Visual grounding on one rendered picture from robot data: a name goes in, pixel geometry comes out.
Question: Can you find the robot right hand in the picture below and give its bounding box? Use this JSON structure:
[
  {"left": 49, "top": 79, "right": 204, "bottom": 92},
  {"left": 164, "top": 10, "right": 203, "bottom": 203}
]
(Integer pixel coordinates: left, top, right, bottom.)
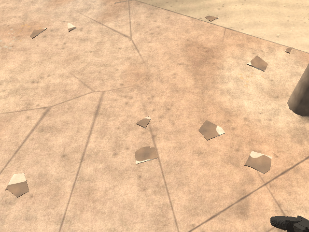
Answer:
[{"left": 270, "top": 216, "right": 309, "bottom": 232}]

